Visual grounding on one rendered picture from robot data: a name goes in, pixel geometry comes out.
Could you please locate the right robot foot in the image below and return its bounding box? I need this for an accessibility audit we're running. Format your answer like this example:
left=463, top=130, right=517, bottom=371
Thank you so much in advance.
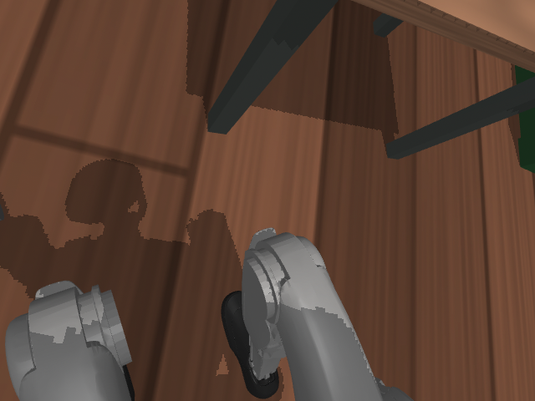
left=221, top=291, right=279, bottom=399

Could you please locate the armchair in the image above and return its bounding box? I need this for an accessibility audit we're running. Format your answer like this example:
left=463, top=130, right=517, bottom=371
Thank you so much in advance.
left=515, top=65, right=535, bottom=173

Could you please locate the right robot hand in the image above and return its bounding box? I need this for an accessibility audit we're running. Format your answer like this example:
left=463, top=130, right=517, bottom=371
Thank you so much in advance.
left=374, top=377, right=414, bottom=401

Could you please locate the coffee table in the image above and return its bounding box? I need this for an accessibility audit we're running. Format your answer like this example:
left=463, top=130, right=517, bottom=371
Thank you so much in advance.
left=208, top=0, right=535, bottom=160

